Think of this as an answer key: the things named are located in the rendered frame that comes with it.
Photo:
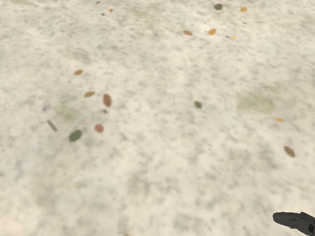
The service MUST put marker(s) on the robot right hand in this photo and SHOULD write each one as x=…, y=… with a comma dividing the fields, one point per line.
x=303, y=222

